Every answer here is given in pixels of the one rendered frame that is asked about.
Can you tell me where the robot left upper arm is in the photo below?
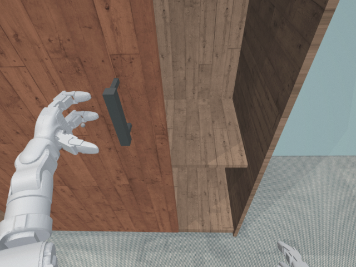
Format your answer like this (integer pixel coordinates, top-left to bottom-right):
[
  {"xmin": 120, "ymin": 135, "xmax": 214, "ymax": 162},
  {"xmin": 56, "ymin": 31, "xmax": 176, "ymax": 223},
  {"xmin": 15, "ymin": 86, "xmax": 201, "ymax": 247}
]
[{"xmin": 0, "ymin": 241, "xmax": 58, "ymax": 267}]

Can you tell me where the left robot forearm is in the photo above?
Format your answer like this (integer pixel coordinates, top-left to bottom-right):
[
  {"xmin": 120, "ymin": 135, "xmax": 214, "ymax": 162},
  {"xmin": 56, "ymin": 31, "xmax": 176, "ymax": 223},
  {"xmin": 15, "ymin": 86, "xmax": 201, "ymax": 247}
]
[{"xmin": 0, "ymin": 138, "xmax": 60, "ymax": 250}]

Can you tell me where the robot right hand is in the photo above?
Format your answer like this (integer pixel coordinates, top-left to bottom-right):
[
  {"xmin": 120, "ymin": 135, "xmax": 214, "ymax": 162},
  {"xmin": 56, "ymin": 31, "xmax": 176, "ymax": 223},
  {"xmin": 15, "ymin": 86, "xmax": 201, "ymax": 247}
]
[{"xmin": 277, "ymin": 241, "xmax": 309, "ymax": 267}]

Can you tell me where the robot left hand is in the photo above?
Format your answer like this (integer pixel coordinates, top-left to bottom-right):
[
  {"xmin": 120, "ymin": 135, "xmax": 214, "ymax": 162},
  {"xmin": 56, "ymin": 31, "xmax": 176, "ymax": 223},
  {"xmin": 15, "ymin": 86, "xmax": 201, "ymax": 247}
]
[{"xmin": 34, "ymin": 91, "xmax": 99, "ymax": 155}]

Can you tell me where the handle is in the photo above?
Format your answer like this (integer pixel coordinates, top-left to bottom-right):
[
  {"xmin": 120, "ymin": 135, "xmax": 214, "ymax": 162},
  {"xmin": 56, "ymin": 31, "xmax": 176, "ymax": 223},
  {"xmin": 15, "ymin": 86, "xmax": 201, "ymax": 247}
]
[{"xmin": 102, "ymin": 78, "xmax": 132, "ymax": 146}]

